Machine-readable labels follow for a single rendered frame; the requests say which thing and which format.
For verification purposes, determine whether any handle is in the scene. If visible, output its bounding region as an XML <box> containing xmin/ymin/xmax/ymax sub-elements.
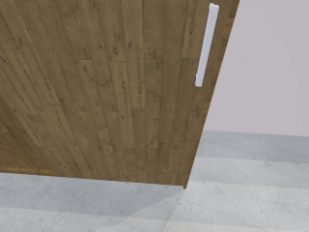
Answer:
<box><xmin>195</xmin><ymin>3</ymin><xmax>219</xmax><ymax>87</ymax></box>

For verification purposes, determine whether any wardrobe door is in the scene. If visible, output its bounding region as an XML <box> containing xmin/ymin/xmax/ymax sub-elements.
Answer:
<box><xmin>0</xmin><ymin>94</ymin><xmax>53</xmax><ymax>170</ymax></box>
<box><xmin>0</xmin><ymin>0</ymin><xmax>232</xmax><ymax>186</ymax></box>

